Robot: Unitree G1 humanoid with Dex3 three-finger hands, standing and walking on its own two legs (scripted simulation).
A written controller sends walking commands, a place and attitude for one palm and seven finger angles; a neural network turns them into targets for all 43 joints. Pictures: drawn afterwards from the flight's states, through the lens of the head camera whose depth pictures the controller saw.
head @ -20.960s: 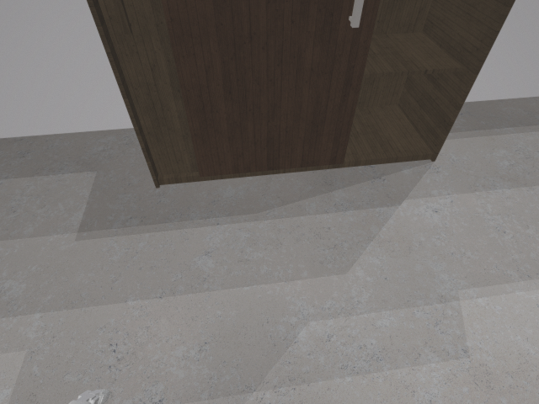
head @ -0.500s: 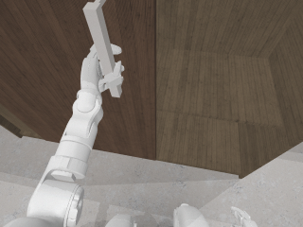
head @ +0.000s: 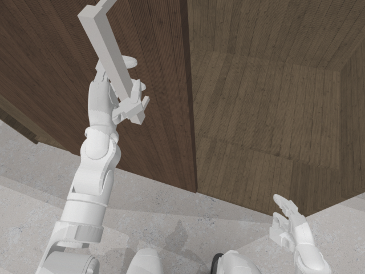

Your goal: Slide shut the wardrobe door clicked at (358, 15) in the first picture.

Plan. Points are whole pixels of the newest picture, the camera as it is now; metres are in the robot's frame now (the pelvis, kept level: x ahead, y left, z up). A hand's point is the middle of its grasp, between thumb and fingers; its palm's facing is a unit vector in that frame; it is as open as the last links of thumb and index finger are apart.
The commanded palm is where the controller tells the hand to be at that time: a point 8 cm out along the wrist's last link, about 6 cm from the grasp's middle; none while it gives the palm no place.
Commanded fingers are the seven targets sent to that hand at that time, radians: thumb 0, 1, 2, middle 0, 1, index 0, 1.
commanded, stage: step sideways, sliding the door along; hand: left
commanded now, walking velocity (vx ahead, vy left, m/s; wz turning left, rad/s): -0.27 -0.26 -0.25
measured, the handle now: (126, 71) +0.43 +0.17 +0.16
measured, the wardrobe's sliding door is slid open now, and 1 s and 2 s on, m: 0.45 0.18 0.00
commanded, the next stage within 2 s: stop walking and hold the door there in 1.84 s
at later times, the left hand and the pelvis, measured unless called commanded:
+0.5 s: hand (223, 124) +0.35 -0.01 +0.14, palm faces +0.05 -1.00 -0.07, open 6.3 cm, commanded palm +0.32 -0.01 +0.14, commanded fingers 0.00 0.90 0.90 -0.45 -1.40 -0.45 -1.40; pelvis -0.01 -0.10 +0.01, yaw -2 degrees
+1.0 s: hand (290, 140) +0.33 -0.12 +0.14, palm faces +0.09 -0.99 -0.08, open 6.4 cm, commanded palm +0.30 -0.12 +0.14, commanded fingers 0.00 0.90 0.90 -0.45 -1.40 -0.45 -1.40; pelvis -0.07 -0.21 +0.01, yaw -7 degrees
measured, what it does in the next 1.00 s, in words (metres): steps to the right: left foot, then left foot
